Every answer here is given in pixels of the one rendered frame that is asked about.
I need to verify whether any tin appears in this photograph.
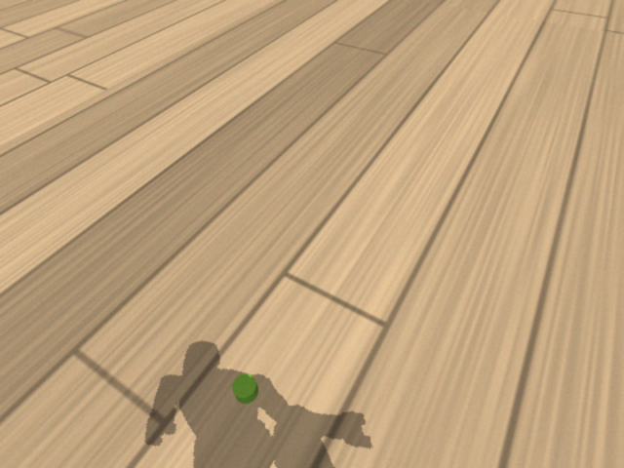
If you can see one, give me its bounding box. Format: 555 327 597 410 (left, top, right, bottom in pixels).
232 373 258 404

